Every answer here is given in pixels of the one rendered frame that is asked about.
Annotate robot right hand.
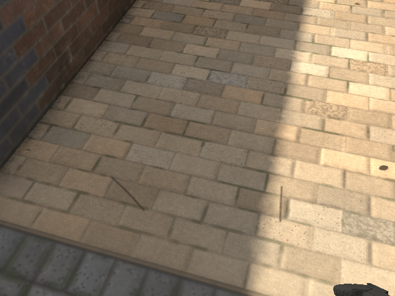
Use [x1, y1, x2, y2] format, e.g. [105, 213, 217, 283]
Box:
[333, 283, 390, 296]

